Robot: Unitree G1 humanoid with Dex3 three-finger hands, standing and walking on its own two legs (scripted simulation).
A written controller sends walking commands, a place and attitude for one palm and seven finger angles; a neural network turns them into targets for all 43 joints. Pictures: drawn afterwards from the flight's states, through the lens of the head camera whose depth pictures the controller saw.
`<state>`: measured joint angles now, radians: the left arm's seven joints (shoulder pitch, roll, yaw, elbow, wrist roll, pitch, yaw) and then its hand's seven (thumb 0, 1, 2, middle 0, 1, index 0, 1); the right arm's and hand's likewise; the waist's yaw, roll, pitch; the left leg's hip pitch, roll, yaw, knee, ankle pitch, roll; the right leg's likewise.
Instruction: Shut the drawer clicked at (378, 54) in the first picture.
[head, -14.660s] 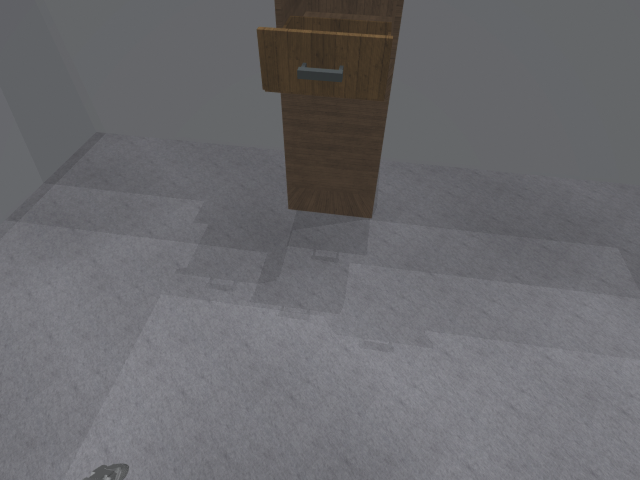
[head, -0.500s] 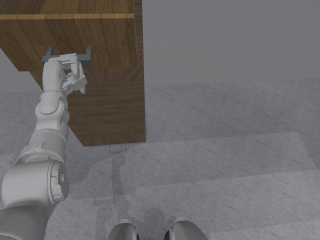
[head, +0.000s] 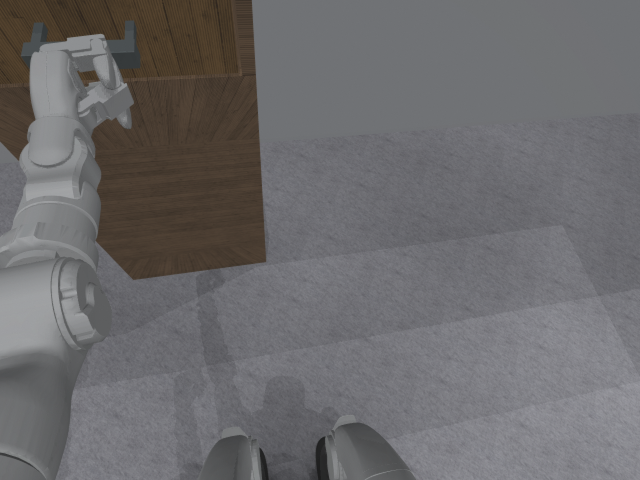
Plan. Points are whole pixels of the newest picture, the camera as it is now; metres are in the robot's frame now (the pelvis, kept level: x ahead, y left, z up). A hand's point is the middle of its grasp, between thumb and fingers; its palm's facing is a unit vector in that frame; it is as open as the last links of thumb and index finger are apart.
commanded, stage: push the drawer shut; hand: left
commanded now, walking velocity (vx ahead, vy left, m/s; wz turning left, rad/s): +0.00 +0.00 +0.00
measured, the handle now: (85, 43) +0.63 +0.20 +0.11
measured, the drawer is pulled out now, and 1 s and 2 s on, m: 0.00 0.00 0.00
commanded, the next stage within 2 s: pull the fist back off the drawer in 0.42 s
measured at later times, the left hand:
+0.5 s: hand (112, 89) +0.56 +0.17 +0.10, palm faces +0.07 -1.00 -0.04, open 2.7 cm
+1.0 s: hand (115, 90) +0.56 +0.17 +0.10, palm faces +0.08 -1.00 -0.03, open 2.7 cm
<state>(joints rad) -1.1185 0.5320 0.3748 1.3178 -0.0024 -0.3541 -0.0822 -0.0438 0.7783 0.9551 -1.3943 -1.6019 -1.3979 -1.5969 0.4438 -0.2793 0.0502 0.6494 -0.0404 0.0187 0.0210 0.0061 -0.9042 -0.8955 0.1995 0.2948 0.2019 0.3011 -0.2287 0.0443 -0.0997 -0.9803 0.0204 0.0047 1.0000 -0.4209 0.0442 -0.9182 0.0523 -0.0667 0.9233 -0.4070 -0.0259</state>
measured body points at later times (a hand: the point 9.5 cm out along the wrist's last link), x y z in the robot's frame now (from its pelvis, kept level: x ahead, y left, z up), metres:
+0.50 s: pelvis -0.02 +0.01 -0.01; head +0.13 +0.04 +0.41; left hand +0.55 +0.22 +0.11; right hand -0.06 -0.25 -0.10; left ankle +0.02 +0.09 -0.67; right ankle +0.01 -0.11 -0.67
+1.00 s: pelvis -0.02 +0.01 -0.01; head +0.13 +0.04 +0.42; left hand +0.55 +0.22 +0.11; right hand -0.07 -0.25 -0.10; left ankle +0.02 +0.09 -0.67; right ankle +0.01 -0.11 -0.67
